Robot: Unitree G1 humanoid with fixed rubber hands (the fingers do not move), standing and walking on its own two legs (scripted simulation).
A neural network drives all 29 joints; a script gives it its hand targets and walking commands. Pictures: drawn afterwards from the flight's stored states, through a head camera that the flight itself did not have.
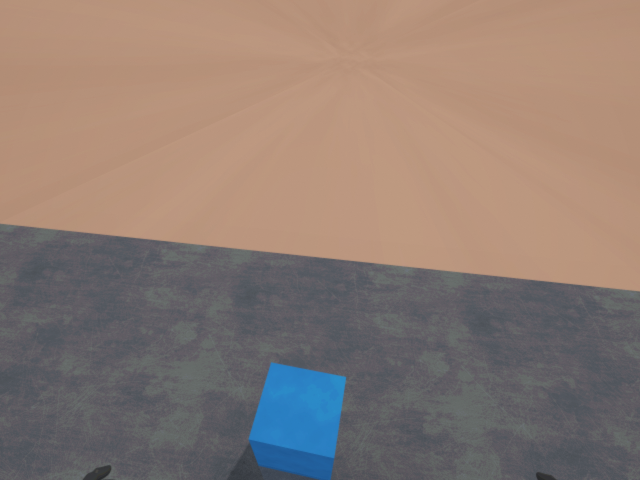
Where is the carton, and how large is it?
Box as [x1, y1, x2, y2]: [249, 362, 345, 479]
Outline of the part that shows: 271,362 249,436 249,441 258,465 319,479 330,479 345,377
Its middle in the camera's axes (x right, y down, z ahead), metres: -0.05 +0.51 +1.07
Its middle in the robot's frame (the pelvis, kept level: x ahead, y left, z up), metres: +0.41 +0.05 -0.66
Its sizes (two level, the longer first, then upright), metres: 0.210 0.200 0.250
